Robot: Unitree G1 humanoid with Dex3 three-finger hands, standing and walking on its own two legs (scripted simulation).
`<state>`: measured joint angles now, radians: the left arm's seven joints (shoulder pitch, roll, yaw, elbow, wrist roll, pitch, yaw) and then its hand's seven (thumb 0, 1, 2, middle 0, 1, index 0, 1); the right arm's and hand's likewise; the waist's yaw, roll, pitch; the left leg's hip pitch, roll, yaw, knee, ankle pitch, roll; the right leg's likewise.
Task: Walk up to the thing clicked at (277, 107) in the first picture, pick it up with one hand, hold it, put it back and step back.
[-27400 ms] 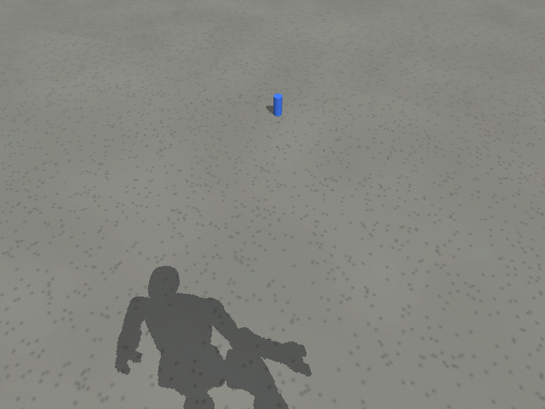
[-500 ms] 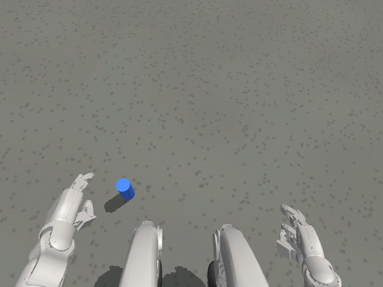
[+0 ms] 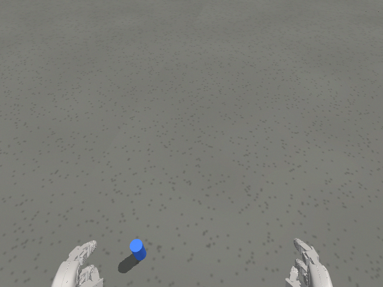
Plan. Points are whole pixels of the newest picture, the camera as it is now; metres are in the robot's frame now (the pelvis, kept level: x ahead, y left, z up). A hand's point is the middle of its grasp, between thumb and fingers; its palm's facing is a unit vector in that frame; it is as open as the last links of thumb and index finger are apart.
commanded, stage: home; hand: left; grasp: from above
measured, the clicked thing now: (138, 250) +0.41 +0.23 -0.65
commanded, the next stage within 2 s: stand in 1.96 s
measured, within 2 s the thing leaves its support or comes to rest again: neither
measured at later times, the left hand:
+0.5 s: hand out of the picture +0.16 +0.18 -0.04, palm faces +0.06 -0.98 -0.20, open 7.4 cm
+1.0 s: hand out of the picture +0.16 +0.18 -0.04, palm faces +0.05 -0.98 -0.20, open 7.4 cm
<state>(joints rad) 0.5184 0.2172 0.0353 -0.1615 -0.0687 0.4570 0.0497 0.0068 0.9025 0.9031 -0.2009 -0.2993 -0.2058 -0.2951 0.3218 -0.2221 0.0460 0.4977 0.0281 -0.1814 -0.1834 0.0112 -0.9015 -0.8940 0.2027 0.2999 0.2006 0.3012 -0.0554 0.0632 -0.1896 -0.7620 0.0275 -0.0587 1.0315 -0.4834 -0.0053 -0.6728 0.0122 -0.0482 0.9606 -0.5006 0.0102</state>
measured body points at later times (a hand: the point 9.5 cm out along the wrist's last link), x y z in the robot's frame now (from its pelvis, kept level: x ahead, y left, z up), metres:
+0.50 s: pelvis +0.00 +0.00 +0.00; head +0.02 +0.00 +0.45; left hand +0.15 +0.23 -0.02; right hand +0.16 -0.24 -0.06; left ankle +0.01 +0.12 -0.68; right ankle -0.02 -0.13 -0.68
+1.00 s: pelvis -0.01 +0.00 +0.00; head +0.01 +0.00 +0.45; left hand +0.15 +0.23 -0.03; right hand +0.15 -0.25 -0.06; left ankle +0.01 +0.12 -0.68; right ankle -0.02 -0.13 -0.68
